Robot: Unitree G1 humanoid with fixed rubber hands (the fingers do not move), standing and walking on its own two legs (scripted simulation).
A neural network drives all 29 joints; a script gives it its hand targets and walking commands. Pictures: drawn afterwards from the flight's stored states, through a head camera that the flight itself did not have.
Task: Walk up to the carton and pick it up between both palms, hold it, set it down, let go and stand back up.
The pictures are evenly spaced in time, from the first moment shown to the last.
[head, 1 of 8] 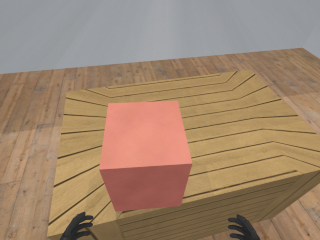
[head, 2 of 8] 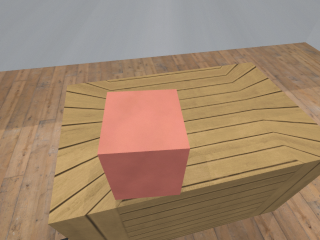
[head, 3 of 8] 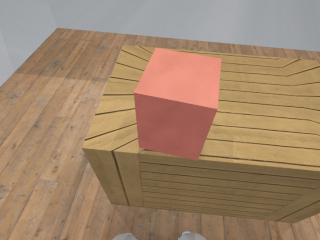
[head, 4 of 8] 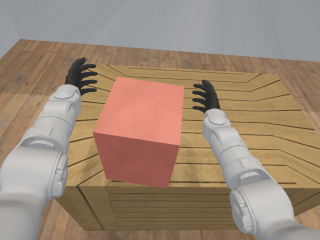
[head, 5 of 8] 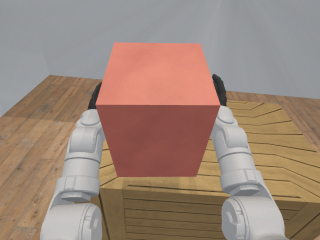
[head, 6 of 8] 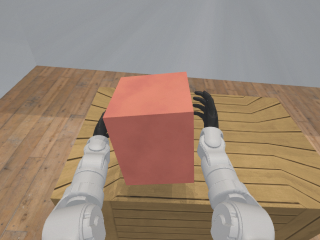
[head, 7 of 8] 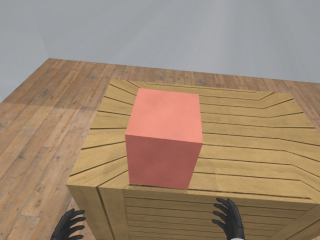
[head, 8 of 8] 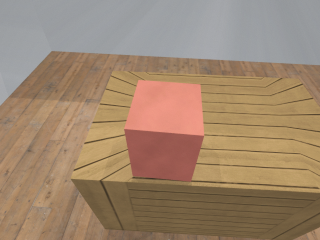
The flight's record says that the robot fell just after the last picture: no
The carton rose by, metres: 0.28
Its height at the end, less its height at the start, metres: +0.00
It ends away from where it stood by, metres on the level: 0.01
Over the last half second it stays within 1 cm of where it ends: yes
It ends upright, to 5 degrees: yes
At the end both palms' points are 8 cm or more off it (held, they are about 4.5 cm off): yes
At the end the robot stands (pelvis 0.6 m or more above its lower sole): yes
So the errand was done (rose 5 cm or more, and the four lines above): yes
